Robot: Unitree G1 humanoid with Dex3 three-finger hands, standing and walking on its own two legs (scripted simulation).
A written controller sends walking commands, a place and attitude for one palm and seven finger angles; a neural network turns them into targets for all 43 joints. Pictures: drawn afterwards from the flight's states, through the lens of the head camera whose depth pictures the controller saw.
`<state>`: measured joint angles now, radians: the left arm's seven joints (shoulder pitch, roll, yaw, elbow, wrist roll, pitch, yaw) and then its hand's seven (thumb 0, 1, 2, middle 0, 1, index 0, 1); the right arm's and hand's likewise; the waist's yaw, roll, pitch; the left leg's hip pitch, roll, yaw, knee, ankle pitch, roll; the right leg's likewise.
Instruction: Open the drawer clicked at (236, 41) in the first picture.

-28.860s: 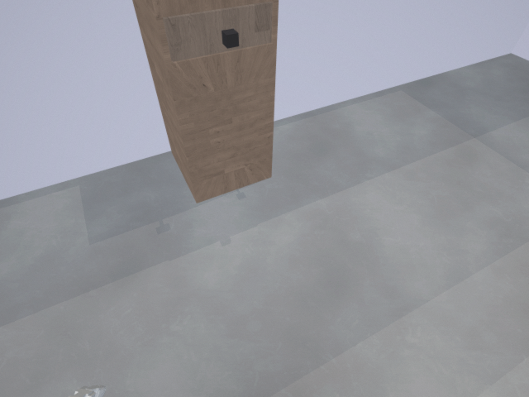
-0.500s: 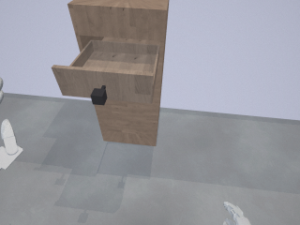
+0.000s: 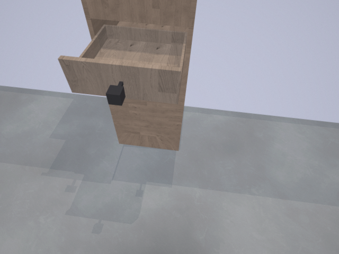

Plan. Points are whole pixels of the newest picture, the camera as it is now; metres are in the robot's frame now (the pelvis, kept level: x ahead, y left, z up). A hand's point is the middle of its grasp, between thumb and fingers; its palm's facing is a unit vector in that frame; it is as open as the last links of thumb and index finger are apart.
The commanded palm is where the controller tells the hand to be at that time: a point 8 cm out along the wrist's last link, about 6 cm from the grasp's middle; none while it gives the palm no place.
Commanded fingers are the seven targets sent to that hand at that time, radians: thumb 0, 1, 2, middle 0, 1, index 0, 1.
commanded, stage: let the arm hang, fingers relaxed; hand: left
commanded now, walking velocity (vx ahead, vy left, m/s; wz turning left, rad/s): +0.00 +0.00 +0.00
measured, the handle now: (117, 91) +0.57 +0.19 +0.04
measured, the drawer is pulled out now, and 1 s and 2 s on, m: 0.29 0.29 0.29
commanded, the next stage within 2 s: look to check the result in 0.80 s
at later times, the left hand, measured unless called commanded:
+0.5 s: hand out of the picture -0.01 +0.17 -0.16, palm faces +0.02 -0.98 -0.20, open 7.3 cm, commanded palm none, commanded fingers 0.00 0.90 0.90 -0.20 -0.30 -0.20 -0.30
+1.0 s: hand out of the picture +0.01 +0.16 -0.16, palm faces +0.01 -0.98 -0.19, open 7.4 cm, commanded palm none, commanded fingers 0.00 0.90 0.90 -0.20 -0.30 -0.20 -0.30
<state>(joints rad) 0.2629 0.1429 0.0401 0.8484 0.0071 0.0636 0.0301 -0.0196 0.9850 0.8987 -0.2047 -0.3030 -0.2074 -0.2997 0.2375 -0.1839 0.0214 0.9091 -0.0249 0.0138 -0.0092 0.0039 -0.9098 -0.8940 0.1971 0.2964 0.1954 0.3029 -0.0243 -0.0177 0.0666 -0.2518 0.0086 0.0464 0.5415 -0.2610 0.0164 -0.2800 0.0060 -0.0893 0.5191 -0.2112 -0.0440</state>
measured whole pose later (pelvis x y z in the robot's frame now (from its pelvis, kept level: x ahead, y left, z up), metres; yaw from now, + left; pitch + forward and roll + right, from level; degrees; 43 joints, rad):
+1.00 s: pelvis +0.02 +0.00 +0.01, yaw -1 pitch -2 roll +0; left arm 0.29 0.11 0.01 1.14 0.01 0.00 0.04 0.01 0.91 0.90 -0.20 -0.30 -0.20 -0.30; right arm 0.33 -0.12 -0.01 1.12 -0.01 0.01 -0.04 0.00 -0.91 -0.89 0.19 0.30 0.19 0.30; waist -0.01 0.03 0.06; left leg -0.15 0.01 0.07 0.41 -0.23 0.01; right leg -0.20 0.02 -0.07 0.41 -0.18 -0.04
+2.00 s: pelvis +0.05 -0.02 +0.01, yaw -1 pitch -1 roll +0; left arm 0.27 0.12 0.01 1.15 0.01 -0.01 0.04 0.01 0.91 0.90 -0.20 -0.30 -0.20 -0.30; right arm 0.31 -0.12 0.00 1.13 -0.01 0.01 -0.05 0.00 -0.91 -0.89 0.20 0.30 0.19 0.30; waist -0.01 0.03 0.06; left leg -0.11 0.04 0.06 0.38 -0.25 -0.02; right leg -0.15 0.05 -0.07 0.37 -0.20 -0.07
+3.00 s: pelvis +0.05 -0.01 +0.01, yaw -1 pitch -1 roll +0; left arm 0.26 0.14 0.01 1.14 0.01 -0.01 0.04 0.01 0.91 0.90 -0.20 -0.30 -0.20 -0.30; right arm 0.29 -0.13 -0.01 1.13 -0.01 0.01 -0.05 0.00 -0.91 -0.89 0.20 0.30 0.19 0.30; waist -0.01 0.02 0.06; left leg -0.10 0.03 0.06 0.37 -0.25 -0.01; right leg -0.14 0.04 -0.07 0.37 -0.21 -0.06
